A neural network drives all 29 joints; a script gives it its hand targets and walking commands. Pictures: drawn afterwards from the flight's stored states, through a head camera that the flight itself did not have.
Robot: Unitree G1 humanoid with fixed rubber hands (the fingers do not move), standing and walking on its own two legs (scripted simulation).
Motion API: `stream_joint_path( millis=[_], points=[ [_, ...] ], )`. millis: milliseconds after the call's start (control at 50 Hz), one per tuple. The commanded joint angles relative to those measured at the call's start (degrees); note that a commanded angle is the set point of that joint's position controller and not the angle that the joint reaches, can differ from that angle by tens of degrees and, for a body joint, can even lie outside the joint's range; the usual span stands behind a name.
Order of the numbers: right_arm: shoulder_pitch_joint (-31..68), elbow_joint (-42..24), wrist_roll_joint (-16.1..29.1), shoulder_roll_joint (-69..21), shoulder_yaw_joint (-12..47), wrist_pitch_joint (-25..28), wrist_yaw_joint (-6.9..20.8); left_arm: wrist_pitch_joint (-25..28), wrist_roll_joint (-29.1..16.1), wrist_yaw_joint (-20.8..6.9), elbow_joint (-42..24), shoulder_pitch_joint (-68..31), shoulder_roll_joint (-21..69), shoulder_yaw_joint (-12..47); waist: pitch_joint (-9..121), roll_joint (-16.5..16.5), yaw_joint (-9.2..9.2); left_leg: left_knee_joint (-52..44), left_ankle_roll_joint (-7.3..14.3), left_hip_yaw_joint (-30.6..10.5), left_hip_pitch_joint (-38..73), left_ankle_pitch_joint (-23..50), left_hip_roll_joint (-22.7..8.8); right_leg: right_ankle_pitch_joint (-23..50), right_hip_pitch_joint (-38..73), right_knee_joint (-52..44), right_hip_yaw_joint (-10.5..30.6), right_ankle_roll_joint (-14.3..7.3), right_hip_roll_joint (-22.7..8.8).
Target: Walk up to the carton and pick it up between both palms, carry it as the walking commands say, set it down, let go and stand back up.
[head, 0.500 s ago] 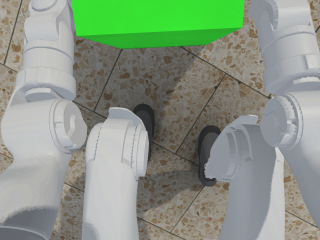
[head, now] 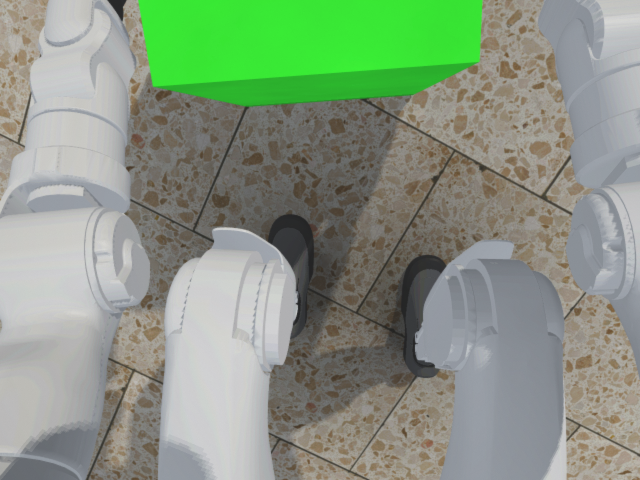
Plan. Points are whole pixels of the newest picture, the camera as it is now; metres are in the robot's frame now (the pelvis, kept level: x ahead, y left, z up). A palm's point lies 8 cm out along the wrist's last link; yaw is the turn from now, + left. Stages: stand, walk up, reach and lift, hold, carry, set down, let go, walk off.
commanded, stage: set down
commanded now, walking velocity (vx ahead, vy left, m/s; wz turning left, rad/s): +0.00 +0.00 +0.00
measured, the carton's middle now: out of the picture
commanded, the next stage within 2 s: let go in 1.18 s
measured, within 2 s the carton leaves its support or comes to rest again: neither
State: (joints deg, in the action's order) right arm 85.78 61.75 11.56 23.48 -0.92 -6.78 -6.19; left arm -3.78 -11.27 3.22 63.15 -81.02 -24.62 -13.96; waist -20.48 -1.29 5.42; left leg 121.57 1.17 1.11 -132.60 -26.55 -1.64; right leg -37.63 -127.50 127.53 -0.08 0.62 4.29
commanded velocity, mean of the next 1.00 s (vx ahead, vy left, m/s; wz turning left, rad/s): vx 0.00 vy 0.00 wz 0.00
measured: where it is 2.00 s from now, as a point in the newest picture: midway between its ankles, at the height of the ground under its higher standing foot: (356, 316)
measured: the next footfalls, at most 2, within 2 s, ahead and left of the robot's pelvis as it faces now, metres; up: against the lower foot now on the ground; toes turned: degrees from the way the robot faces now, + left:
none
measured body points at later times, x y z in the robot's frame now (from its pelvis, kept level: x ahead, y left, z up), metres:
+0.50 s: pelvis +0.01 +0.00 +0.11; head +0.35 +0.02 +0.40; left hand +0.54 +0.29 -0.01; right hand +0.60 -0.13 -0.01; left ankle +0.14 +0.12 -0.34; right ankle +0.09 -0.11 -0.34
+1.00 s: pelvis +0.04 +0.01 +0.24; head +0.35 +0.03 +0.56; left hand +0.54 +0.29 +0.14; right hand +0.61 -0.14 +0.14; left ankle +0.14 +0.12 -0.34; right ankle +0.09 -0.11 -0.34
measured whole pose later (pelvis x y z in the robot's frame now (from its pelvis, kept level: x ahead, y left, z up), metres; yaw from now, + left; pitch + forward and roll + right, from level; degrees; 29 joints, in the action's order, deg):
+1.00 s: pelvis +0.04 +0.01 +0.24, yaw +0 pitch +47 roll -2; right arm 70.0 51.7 1.8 20.0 -12.8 -12.9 1.1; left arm -11.3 -2.7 -1.4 47.7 -64.4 -18.5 -21.5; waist 3.5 -1.6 5.1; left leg 70.5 1.2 0.2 -100.4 -17.4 0.1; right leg -25.0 -96.1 73.8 1.3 0.9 2.9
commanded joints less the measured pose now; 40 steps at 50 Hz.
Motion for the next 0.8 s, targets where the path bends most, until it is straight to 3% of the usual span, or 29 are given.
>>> stream_joint_path(
  millis=[0, 80, 240, 400, 780],
  points=[
    [16.6, -10.7, 0.0, 6.4, -1.0, 0.3, -0.6, 0.2, -0.2, 0.0, -10.6, -13.9, -10.6, -0.8, 82.0, -2.6, 3.2, -5.8, -1.3, -0.1, 53.9, 22.6, 1.1, 16.0, 27.4, -13.5, -1.1, 1.0, -0.8],
    [15.1, -14.4, -0.6, 6.8, -1.8, -2.2, -1.4, -2.5, 0.0, 0.4, -14.6, -12.4, -10.7, -1.0, 87.0, -1.4, 3.03, -8.2, -1.4, 0.9, 58.1, 22.8, 2.2, 15.4, 29.7, -16.1, -2.0, 0.7, -0.1],
    [8.1, -11.8, -4.8, 3.1, -5.6, -3.8, 0.4, -4.3, 4.2, -1.2, -14.1, -5.4, -6.8, -4.8, 78.2, -1.1, 2.36, -15.9, -1.7, 1.1, 52.8, 20.6, 3.3, 14.2, 25.5, -23.9, -1.7, -0.1, 0.7],
    [7.1, -13.6, -7.1, 2.3, -8.5, -4.9, 1.7, -4.8, 6.3, -2.6, -15.5, -4.0, -6.1, -6.5, 80.1, -1.5, 1.83, -24.1, -2.0, 1.6, 55.2, 20.3, 4.1, 14.2, 28.9, -32.2, -2.1, 0.1, 1.3],
    [0.9, -18.1, -8.6, 3.7, -11.4, -5.9, 5.5, -6.6, 7.2, -4.1, -21.6, 2.0, -4.3, -7.4, 87.2, -1.4, 1.68, -43.1, -2.2, 0.7, 75.8, 31.4, 4.3, 22.7, 41.2, -52.2, -2.7, 1.0, 1.6]
  ],
)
